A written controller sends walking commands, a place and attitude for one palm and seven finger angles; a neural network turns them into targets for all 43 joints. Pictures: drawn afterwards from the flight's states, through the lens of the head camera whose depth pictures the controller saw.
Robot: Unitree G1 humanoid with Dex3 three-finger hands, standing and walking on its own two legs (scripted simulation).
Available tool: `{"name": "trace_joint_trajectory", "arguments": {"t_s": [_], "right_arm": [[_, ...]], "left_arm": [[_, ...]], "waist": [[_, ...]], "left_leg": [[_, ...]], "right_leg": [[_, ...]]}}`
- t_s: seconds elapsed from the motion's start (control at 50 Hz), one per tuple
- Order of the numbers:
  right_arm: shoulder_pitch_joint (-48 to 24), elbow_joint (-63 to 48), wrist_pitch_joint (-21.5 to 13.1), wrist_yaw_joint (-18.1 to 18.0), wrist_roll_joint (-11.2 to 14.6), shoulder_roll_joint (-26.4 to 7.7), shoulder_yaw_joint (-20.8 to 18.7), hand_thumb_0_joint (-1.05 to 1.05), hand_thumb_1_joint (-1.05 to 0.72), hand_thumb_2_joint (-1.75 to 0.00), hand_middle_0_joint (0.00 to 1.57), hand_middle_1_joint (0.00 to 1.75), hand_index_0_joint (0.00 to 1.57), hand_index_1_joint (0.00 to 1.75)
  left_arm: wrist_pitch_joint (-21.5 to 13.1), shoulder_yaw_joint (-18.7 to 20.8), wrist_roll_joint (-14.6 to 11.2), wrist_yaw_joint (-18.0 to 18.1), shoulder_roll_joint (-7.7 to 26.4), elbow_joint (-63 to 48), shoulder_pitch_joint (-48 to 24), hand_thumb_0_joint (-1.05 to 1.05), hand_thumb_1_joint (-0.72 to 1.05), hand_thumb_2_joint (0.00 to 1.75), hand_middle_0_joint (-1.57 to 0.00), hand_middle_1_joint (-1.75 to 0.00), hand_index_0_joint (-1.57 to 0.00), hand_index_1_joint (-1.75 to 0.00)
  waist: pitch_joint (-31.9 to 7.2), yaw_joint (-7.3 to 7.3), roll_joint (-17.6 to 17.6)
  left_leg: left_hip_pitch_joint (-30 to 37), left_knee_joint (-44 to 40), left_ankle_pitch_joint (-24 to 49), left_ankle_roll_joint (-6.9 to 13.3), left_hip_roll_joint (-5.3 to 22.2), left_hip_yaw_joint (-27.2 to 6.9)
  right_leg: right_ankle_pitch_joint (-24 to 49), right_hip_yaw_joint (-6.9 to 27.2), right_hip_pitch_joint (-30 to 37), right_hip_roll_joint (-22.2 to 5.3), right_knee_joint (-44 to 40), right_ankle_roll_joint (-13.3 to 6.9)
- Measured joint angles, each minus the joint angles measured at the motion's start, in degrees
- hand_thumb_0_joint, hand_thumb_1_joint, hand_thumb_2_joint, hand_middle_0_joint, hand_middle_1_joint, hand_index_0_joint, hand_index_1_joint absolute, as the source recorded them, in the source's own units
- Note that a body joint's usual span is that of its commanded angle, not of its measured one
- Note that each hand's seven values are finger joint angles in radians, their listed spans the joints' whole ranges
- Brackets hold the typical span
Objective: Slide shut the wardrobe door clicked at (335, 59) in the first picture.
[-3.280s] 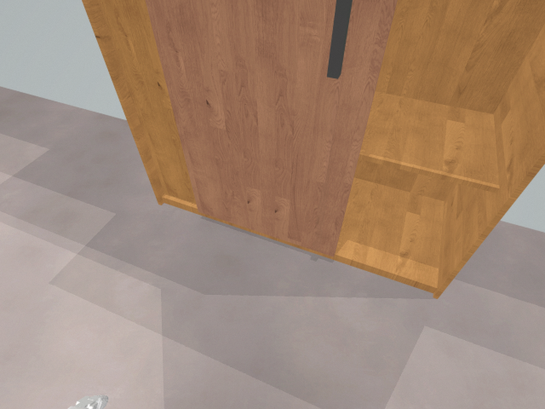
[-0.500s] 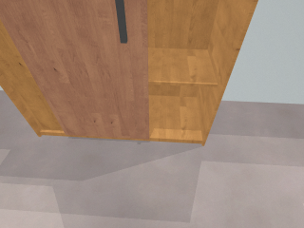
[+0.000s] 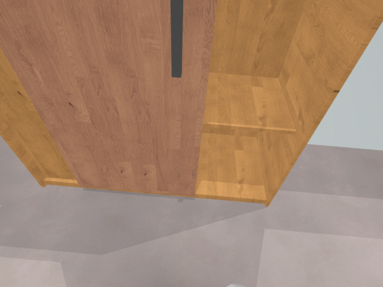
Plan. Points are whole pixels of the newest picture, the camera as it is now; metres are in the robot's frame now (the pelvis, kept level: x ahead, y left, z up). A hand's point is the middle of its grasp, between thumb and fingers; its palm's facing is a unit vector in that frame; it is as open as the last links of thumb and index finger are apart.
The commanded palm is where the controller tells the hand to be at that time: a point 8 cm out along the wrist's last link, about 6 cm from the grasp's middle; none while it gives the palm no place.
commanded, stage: take the last steps up to it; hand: left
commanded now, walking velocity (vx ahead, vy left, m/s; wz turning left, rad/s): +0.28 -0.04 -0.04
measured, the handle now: (178, 19) +0.70 +0.10 +0.25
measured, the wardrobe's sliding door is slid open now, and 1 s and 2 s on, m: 0.42 0.42 0.42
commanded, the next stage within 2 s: come to a stop and stand still in 0.28 s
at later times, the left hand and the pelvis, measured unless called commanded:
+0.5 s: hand (134, 275) +0.19 +0.15 -0.17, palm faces +0.08 -0.98 -0.19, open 7.2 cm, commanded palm none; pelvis +0.17 -0.02 +0.00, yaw +1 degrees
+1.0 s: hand (137, 265) +0.21 +0.15 -0.17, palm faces +0.05 -0.96 -0.28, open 7.4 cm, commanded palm none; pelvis +0.18 -0.05 -0.01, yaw +0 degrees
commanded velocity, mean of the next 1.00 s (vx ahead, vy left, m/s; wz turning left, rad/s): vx -0.02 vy -0.02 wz -0.01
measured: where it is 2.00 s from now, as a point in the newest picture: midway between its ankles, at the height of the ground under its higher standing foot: outside the picture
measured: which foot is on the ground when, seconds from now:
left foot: down 0.00-0.24, up 0.26-0.52, down 0.54-0.88, up 0.90-1.00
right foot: up 0.00-0.22, down 0.24-0.60, up 0.62-0.86, down 0.88-1.00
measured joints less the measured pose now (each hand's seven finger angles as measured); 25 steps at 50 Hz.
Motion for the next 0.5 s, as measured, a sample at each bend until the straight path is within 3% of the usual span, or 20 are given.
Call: {"name": "trace_joint_trajectory", "arguments": {"t_s": [0.12, 0.22, 0.26, 0.3, 0.34, 0.38, 0.42, 0.5], "right_arm": [[2.57, 1.66, 0.55, 0.43, -0.23, 1.04, -0.09, 0.01, -0.92, -0.90, 0.20, 0.30, 0.20, 0.30], [4.56, 2.86, 1.12, 0.49, -0.46, 1.21, -0.16, 0.01, -0.91, -0.90, 0.20, 0.30, 0.20, 0.30], [5.30, 3.51, 1.45, 0.68, -0.04, 1.16, -0.13, 0.01, -0.91, -0.90, 0.20, 0.30, 0.20, 0.30], [4.59, 4.09, 2.45, 0.93, 0.20, 0.59, -0.02, 0.01, -0.91, -0.90, 0.20, 0.30, 0.20, 0.30], [3.49, 4.07, 3.20, 1.03, 0.20, -0.08, -0.32, 0.01, -0.91, -0.90, 0.20, 0.30, 0.20, 0.30], [1.97, 3.32, 3.60, 1.01, -0.03, -0.88, -0.68, 0.01, -0.91, -0.90, 0.20, 0.30, 0.20, 0.30], [0.14, 1.97, 3.74, 0.89, -0.09, -1.56, -0.82, 0.01, -0.91, -0.90, 0.20, 0.30, 0.20, 0.30], [-3.65, -0.32, 3.34, 0.04, 0.32, -2.72, -0.34, 0.01, -0.92, -0.90, 0.20, 0.30, 0.20, 0.30]], "left_arm": [[0.34, 0.14, -0.02, -0.03, -0.75, -2.14, -4.14, 0.00, 0.93, 0.90, -0.20, -0.30, -0.20, -0.29], [-0.38, -0.18, 0.02, -0.18, -1.39, -2.74, -6.16, 0.00, 0.92, 0.90, -0.20, -0.30, -0.20, -0.30], [-1.77, -0.36, 0.13, -0.05, -1.56, -2.88, -6.49, 0.00, 0.92, 0.90, -0.20, -0.30, -0.20, -0.30], [-2.80, -0.76, -0.23, 0.24, -2.23, -2.76, -6.46, 0.00, 0.92, 0.90, -0.20, -0.30, -0.20, -0.30], [-3.27, -0.31, -0.81, 1.17, -2.67, -2.63, -5.46, -0.01, 0.93, 0.89, -0.20, -0.30, -0.20, -0.30], [-3.27, -0.03, -0.78, 1.91, -2.35, -2.25, -4.10, -0.02, 0.95, 0.89, -0.20, -0.30, -0.21, -0.30], [-2.98, -0.35, -0.52, 2.12, -1.96, -1.34, -2.61, -0.02, 0.95, 0.89, -0.20, -0.30, -0.20, -0.30], [-1.45, -1.45, -0.44, 2.16, -2.15, 0.86, -0.67, -0.01, 0.94, 0.89, -0.20, -0.30, -0.20, -0.30]], "waist": [[0.31, -1.41, 1.23], [1.44, -2.76, 2.69], [1.83, -2.58, 3.32], [2.50, -2.25, 4.26], [2.33, -1.57, 4.50], [1.81, -1.28, 4.67], [1.37, -1.37, 4.34], [1.67, -0.65, 3.69]], "left_leg": [[5.89, -4.37, -1.39, -0.70, -1.28, 0.31], [8.18, -0.79, -6.67, -2.63, -0.08, 0.24], [5.92, 7.21, -11.00, -2.88, 1.61, -0.47], [0.07, 22.04, -15.51, -2.26, 2.54, -3.77], [-5.88, 33.33, -14.16, -2.02, 2.83, -5.93], [-10.41, 36.76, -10.79, -2.38, 3.78, -6.54], [-13.01, 33.82, -9.10, -3.09, 4.58, -6.27], [-12.22, 18.58, -4.60, -4.32, 4.46, -6.50]], "right_leg": [[2.19, -0.04, 1.13, -0.92, -15.88, 0.63], [2.95, -1.14, 7.22, 0.46, -27.74, 0.03], [5.14, -1.79, 9.34, 1.50, -29.87, -1.35], [3.14, -3.04, 10.13, 2.38, -27.90, -2.30], [2.16, -3.83, 12.47, 3.10, -29.76, -2.58], [2.81, -4.50, 15.07, 3.81, -33.23, -2.21], [3.29, -4.76, 17.08, 4.12, -36.05, -2.23], [2.58, -4.24, 19.47, 4.37, -37.70, -1.43]]}}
